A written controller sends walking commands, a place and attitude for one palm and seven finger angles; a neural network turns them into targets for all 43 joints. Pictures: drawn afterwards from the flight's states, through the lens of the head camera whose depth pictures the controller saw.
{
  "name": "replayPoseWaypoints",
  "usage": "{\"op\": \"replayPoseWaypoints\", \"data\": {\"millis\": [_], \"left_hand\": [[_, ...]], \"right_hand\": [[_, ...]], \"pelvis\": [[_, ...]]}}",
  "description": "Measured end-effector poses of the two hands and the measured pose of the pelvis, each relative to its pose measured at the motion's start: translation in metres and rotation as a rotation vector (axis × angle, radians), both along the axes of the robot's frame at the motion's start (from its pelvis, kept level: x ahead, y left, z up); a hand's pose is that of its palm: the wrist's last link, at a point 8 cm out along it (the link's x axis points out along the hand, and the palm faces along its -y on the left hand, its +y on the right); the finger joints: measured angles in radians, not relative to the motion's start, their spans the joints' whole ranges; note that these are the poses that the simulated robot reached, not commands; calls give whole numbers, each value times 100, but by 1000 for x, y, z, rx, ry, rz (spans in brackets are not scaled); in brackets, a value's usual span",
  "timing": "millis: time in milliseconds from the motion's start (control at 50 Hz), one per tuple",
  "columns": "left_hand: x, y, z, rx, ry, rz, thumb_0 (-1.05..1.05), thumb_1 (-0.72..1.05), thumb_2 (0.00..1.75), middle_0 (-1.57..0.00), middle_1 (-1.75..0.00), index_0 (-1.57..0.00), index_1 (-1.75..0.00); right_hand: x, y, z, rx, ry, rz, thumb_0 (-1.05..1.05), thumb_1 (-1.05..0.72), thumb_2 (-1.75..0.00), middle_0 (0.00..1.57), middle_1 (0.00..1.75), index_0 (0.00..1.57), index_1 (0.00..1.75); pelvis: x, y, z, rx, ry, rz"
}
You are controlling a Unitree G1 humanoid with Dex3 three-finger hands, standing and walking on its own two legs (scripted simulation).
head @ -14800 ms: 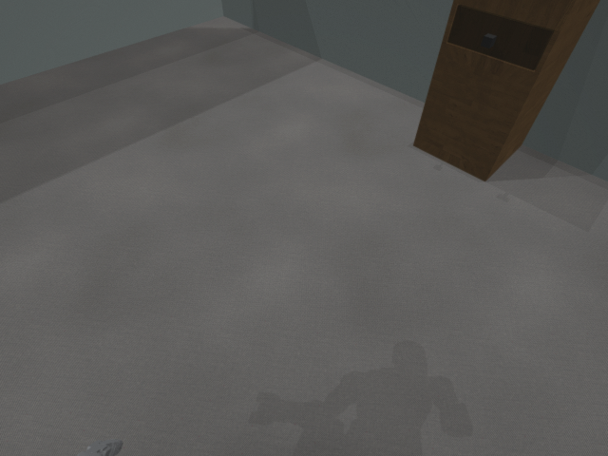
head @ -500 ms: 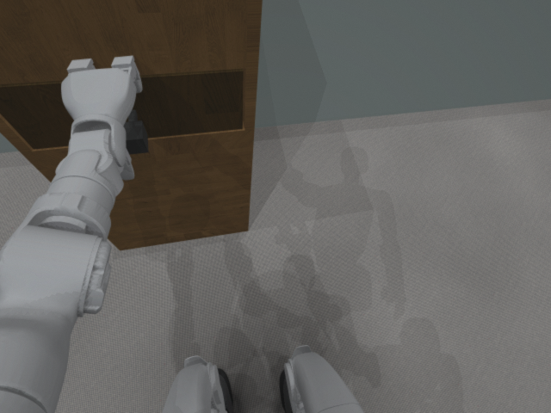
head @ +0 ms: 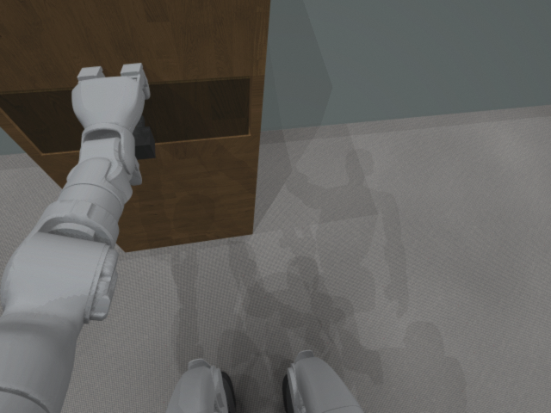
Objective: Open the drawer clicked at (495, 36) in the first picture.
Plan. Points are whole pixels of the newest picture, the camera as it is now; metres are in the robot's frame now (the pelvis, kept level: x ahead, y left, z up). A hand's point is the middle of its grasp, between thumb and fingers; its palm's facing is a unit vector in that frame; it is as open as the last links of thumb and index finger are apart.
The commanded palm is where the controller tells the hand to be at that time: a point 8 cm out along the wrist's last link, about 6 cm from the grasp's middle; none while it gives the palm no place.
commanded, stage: move the hooked fingers above the handle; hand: left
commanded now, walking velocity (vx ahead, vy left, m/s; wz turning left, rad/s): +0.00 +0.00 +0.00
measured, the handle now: (140, 134) +0.58 +0.15 -0.04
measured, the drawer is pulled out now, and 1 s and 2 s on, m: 0.00 0.00 0.00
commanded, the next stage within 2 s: lower the fingers behind the handle in 0.26 s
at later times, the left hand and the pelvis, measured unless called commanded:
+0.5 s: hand (124, 127) +0.55 +0.16 +0.02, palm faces -0.01 -0.04 -1.00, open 13.6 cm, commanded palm +0.53 +0.18 +0.05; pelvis +0.01 -0.01 +0.01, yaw +0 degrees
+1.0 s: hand (126, 130) +0.55 +0.16 +0.02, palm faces +0.04 -0.01 -1.00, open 13.7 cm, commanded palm +0.54 +0.17 +0.02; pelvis -0.01 -0.01 -0.03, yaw +1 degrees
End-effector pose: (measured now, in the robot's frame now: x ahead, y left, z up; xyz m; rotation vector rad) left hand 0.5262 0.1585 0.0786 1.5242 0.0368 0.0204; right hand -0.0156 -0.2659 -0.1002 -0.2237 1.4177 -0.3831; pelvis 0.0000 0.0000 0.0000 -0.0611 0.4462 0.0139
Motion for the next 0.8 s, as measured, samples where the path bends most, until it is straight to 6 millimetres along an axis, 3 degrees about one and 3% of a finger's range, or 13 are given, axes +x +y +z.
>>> {"op": "replayPoseWaypoints", "data": {"millis": [460, 800], "left_hand": [[0, 0, 0, 5, 7, 7, 0, -49, 30, -33, -124, -34, -125], [-1, -1, -8, 29, -36, 23, 0, -49, 30, -33, -125, -32, -131]], "right_hand": [[6, -6, 2, 23, 28, 1, 0, -91, -89, 20, 30, 20, 30], [10, -14, -13, 12, 1, 29, 0, -91, -89, 20, 30, 20, 30]], "pelvis": [[12, -8, 6, 6, -5, 3], [2, -12, -11, 2, 20, 11]]}}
